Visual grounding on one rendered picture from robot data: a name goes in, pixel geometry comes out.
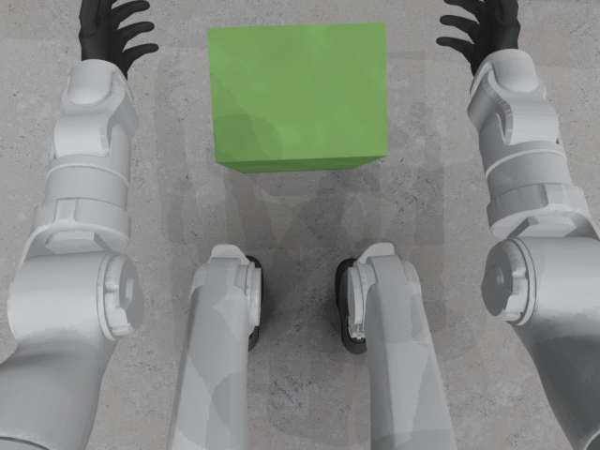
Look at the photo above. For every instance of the right robot upper arm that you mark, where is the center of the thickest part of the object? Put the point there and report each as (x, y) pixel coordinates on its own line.
(548, 290)

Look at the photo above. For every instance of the robot left shin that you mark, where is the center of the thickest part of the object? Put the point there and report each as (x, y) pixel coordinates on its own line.
(223, 251)

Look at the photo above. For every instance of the robot left hand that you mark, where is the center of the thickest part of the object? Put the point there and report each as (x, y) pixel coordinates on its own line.
(100, 38)

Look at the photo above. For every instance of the robot right forearm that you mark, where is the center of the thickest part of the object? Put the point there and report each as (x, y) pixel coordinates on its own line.
(530, 188)

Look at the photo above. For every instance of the robot left forearm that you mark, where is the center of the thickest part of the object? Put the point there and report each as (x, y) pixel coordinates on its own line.
(88, 177)

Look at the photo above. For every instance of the left robot thigh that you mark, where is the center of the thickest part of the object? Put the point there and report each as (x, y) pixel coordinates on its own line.
(210, 407)

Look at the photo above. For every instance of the robot right hand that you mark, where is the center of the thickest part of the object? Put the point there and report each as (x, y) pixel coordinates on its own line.
(498, 29)

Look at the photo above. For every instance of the carton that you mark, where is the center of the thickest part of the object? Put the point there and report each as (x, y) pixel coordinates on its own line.
(304, 97)

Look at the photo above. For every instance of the left robot upper arm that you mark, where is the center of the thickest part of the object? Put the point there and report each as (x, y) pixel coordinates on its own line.
(68, 312)

